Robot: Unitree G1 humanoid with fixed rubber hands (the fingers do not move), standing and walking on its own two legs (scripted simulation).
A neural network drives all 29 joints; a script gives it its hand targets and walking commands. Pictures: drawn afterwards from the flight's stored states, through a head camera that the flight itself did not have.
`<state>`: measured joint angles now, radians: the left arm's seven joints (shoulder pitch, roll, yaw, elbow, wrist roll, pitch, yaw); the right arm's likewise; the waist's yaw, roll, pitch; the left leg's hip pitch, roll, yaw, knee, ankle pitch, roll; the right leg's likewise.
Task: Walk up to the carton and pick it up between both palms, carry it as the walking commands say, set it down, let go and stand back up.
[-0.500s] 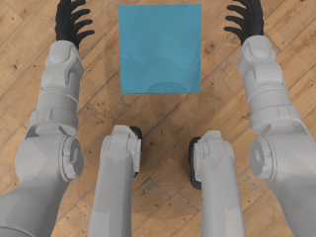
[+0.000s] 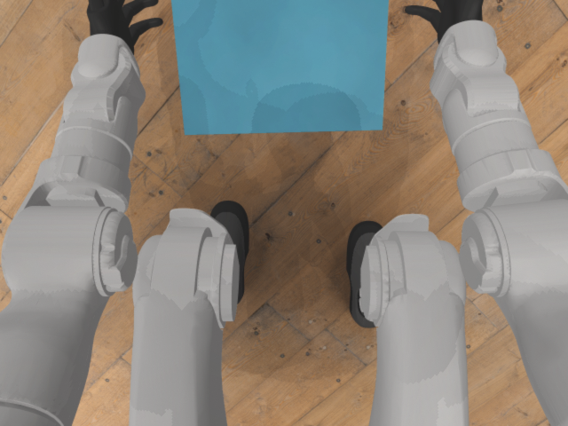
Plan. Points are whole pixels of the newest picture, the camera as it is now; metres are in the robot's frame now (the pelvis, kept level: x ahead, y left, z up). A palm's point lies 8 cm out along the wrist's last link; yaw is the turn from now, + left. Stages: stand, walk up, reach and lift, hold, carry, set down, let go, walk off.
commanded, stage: reach and lift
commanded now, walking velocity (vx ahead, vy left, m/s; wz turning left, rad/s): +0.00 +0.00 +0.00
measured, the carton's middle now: (282, 44) +0.51 +0.04 -0.25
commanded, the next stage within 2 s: none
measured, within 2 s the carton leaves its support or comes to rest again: leaves its support in 1.46 s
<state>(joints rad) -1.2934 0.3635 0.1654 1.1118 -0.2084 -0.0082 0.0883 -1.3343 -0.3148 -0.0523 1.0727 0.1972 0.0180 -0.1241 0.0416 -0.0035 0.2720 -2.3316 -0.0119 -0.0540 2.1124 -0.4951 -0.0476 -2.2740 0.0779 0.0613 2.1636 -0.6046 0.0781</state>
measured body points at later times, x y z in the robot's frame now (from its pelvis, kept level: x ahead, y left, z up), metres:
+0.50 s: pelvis +0.00 +0.00 -0.01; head +0.36 +0.01 +0.25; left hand +0.51 +0.22 -0.20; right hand +0.54 -0.13 -0.20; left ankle +0.13 +0.13 -0.34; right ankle +0.10 -0.13 -0.34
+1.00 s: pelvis +0.00 +0.00 +0.00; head +0.37 +0.01 +0.25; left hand +0.52 +0.19 -0.20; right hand +0.54 -0.10 -0.20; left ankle +0.13 +0.13 -0.34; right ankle +0.10 -0.13 -0.34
